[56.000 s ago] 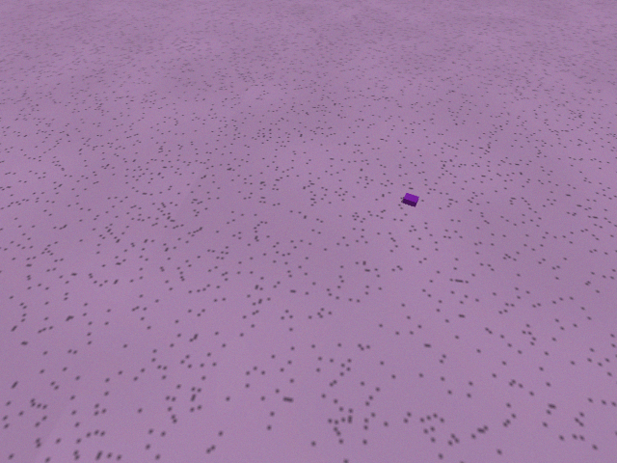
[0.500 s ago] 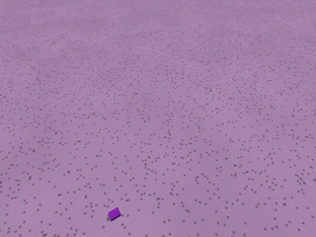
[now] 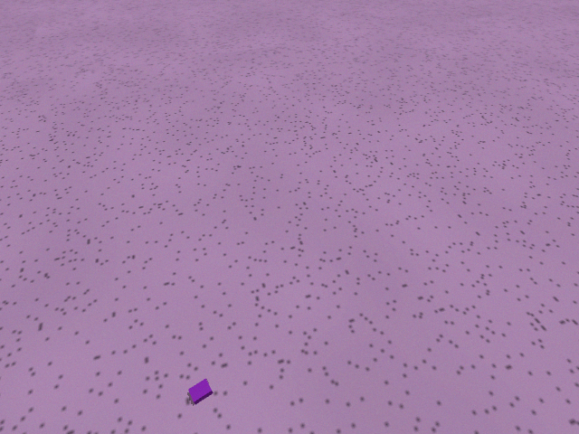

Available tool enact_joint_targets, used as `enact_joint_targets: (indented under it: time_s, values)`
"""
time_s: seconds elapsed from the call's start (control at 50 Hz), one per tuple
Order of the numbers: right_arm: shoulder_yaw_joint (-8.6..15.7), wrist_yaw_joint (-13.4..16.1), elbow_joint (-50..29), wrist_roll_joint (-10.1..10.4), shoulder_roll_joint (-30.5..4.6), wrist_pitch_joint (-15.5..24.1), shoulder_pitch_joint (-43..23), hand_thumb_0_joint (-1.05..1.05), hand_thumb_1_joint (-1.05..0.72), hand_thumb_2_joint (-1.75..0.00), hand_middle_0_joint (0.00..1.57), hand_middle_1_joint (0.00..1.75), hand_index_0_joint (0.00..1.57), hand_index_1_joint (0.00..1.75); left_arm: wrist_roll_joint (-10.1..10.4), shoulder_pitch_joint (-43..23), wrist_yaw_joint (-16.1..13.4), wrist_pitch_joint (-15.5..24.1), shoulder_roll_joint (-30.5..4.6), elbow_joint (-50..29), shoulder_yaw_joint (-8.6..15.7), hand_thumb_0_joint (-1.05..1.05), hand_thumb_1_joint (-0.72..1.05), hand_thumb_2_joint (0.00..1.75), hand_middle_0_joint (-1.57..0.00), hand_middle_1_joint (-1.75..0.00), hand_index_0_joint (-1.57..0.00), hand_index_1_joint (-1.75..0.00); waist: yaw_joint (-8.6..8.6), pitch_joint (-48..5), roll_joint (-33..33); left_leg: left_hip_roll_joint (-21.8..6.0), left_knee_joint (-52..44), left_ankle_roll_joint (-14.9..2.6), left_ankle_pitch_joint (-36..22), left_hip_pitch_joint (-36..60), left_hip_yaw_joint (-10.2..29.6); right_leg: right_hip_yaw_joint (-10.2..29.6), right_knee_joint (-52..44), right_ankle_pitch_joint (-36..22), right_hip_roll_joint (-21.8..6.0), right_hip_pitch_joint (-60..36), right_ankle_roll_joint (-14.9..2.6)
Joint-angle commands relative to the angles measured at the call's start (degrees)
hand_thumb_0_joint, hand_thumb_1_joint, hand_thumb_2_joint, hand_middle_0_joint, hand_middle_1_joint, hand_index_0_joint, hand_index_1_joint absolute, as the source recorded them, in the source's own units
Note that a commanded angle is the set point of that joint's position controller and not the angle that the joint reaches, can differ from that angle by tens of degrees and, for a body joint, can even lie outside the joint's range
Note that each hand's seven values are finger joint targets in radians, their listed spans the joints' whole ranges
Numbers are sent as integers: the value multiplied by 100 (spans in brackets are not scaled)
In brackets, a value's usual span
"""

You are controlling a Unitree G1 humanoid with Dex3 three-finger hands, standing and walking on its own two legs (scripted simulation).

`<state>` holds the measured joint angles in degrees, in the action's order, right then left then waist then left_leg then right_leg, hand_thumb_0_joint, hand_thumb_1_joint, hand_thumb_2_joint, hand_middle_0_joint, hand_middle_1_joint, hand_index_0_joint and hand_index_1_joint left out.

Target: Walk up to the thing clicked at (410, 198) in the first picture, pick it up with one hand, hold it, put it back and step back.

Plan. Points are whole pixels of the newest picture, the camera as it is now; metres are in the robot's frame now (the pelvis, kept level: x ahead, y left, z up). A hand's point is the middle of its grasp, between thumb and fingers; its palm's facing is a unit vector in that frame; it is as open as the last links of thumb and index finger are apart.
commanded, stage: stand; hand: left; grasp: from above
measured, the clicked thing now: (200, 391) +0.41 +0.32 -0.77
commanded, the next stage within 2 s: step back in 1.14 s
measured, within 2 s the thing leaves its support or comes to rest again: neither
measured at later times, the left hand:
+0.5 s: hand out of the picture +0.07 +0.23 -0.16, palm faces +0.00 -0.95 -0.30, open 7.4 cm
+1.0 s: hand out of the picture +0.09 +0.25 -0.15, palm faces -0.01 -0.94 -0.34, open 7.4 cm
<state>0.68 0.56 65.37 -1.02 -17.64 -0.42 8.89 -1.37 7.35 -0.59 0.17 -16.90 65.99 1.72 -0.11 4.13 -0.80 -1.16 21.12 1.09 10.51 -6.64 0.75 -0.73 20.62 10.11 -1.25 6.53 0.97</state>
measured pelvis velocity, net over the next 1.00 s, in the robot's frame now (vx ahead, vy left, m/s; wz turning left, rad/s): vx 0.01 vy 0.00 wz -0.01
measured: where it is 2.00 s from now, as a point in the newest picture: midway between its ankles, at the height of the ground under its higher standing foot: outside the picture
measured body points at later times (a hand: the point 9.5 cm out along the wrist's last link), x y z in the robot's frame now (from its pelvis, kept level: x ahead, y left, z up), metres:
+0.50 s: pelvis +0.02 +0.00 +0.00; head +0.02 +0.00 +0.45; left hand +0.07 +0.28 -0.14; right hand +0.07 -0.27 -0.15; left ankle +0.02 +0.13 -0.75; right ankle +0.02 -0.13 -0.75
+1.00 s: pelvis +0.01 +0.00 +0.00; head +0.02 +0.00 +0.45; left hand +0.09 +0.30 -0.13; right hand +0.09 -0.29 -0.14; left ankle +0.02 +0.13 -0.75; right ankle +0.02 -0.13 -0.75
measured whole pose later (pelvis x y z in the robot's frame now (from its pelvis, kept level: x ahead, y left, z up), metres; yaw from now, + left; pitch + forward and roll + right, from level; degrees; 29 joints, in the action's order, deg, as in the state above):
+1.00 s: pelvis +0.01 +0.00 +0.00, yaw +0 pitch -3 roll +0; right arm 0.6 0.0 64.9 -0.9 -19.3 0.1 6.3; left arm -1.1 5.9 0.0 0.6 -18.8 64.9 1.4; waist 0.0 3.5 -0.7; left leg -1.0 19.2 1.0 10.7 -5.5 0.3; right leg -0.3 19.2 10.4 -1.4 5.8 1.1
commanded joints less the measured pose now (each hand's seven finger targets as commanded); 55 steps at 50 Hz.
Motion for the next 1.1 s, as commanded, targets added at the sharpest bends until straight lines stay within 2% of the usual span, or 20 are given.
enact_joint_targets:
  time_s: [0.0,0.02,0.04,0.08,0.1,0.16,0.22,0.3,0.42,0.48,0.54,0.58,0.6,0.68,0.76,0.78,0.86,0.88,0.98,1.08]
  values:
    - [152,74,-301,-6,-956,141,-90,0,-90,-90,20,30,20,30,44,-149,-80,74,-1084,-239,171,0,90,90,-20,-30,-20,-30,-21,-145,68,-463,-557,-199,30,-267,462,517,-436,-3,-501,-12,-159]
    - [165,77,-317,-1,-986,150,-183,0,-90,-90,20,30,20,30,38,-124,-82,85,-986,-226,150,0,90,90,-20,-30,-20,-30,-39,-325,8,-497,-468,-220,-268,-61,453,512,-436,-274,-522,-36,-171]
    - [159,83,-310,-7,-968,155,-126,0,-90,-90,20,30,20,30,42,-175,-85,88,-1053,-251,167,0,90,90,-20,-30,-20,-30,-13,-345,64,-507,-476,-211,-373,-90,444,517,-419,-429,-541,-86,-164]
    - [182,93,-310,-8,-1066,166,-164,0,-90,-90,20,30,20,30,29,-195,-87,90,-1093,-260,178,0,90,90,-20,-30,-20,-30,-11,-333,22,-515,-476,-206,-439,-55,448,511,-411,-477,-535,-58,-154]
    - [168,89,-301,3,-1023,172,-170,0,-90,-90,20,30,20,30,43,-142,-86,94,-1028,-227,160,0,90,90,-20,-30,-20,-30,-22,-439,29,-533,-428,-219,-653,67,446,486,-367,-659,-547,-118,-163]
    - [153,95,-261,6,-935,165,-119,0,-90,-90,20,30,20,30,48,-156,-89,88,-973,-207,152,0,90,90,-20,-30,-20,-30,4,-450,94,-532,-445,-209,-792,100,416,464,-341,-839,-531,-131,-152]
    - [100,88,-219,10,-801,151,-92,0,-90,-90,20,30,20,30,63,-156,-81,71,-894,-176,126,0,90,90,-20,-30,-20,-30,-6,-339,78,-495,-504,-202,-628,-23,386,443,-368,-693,-505,-145,-130]
    - [137,95,-249,-4,-906,149,-177,0,-90,-90,20,30,20,30,38,-169,-85,54,-960,-187,139,0,90,90,-20,-30,-20,-30,-1,-225,72,-499,-554,-186,-435,-48,394,467,-414,-468,-496,-2,-140]
    - [166,76,-284,6,-954,164,-227,0,-90,-90,20,30,20,30,32,-158,-89,100,-998,-208,144,0,90,90,-20,-30,-20,-30,1,-300,135,-529,-506,-194,-585,56,419,465,-419,-460,-509,1,-116]
    - [223,86,-336,-14,-1129,179,-287,0,-90,-90,20,30,20,30,25,-184,-90,132,-1143,-280,181,0,90,90,-20,-30,-20,-30,7,-432,78,-546,-408,-215,-754,106,387,502,-413,-825,-568,-108,-127]
    - [210,85,-330,-6,-1102,192,-269,0,-90,-90,20,30,20,30,38,-271,-93,149,-1164,-322,195,0,90,90,-20,-30,-20,-30,31,-482,32,-565,-413,-216,-870,85,379,498,-357,-1002,-587,-180,-134]
    - [198,79,-311,3,-1053,186,-276,0,-90,-90,20,30,20,30,47,-232,-85,135,-1125,-298,177,0,90,90,-20,-30,-20,-30,21,-478,50,-558,-455,-193,-798,107,393,469,-337,-850,-569,-154,-143]
    - [222,81,-345,1,-1125,192,-311,0,-90,-90,20,30,20,30,44,-231,-86,138,-1146,-320,186,0,90,90,-20,-30,-20,-30,20,-573,4,-583,-400,-221,-957,182,384,476,-326,-1029,-595,-194,-154]
    - [213,74,-337,8,-1139,193,-341,0,-90,-90,20,30,20,30,45,-229,-77,139,-1153,-336,166,0,90,90,-20,-30,-20,-30,1,-591,55,-588,-395,-208,-1021,216,389,452,-311,-1048,-592,-210,-151]
    - [200,58,-343,12,-1196,185,-377,0,-90,-90,20,30,20,30,49,-255,-60,128,-1227,-348,168,0,90,90,-20,-30,-20,-30,-8,-359,27,-575,-522,-196,-638,76,423,462,-424,-584,-558,-71,-137]
    - [211,56,-367,1,-1234,191,-410,0,-90,-90,20,30,20,30,44,-291,-59,130,-1257,-375,174,0,90,90,-20,-30,-20,-30,3,-422,55,-589,-482,-212,-703,112,401,484,-429,-703,-584,-87,-149]
    - [202,38,-361,6,-1262,178,-412,0,-90,-90,20,30,20,30,49,-322,-44,133,-1280,-384,163,0,90,90,-20,-30,-20,-30,8,-361,77,-580,-534,-203,-462,63,421,490,-486,-471,-568,-12,-138]
    - [210,35,-380,1,-1275,182,-409,0,-90,-90,20,30,20,30,54,-350,-45,138,-1331,-410,175,0,90,90,-20,-30,-20,-30,24,-413,102,-591,-523,-210,-556,81,406,504,-454,-607,-591,-79,-160]
    - [199,23,-365,13,-1299,194,-430,0,-90,-90,20,30,20,30,66,-340,-29,143,-1338,-407,157,0,90,90,-20,-30,-20,-30,7,-400,28,-593,-589,-200,-453,15,438,505,-458,-481,-584,-95,-161]
    - [203,25,-391,16,-1306,204,-430,0,-90,-90,20,30,20,30,67,-400,-35,164,-1403,-452,165,0,90,90,-20,-30,-20,-30,35,-621,130,-612,-484,-199,-888,203,394,501,-379,-953,-629,-192,-173]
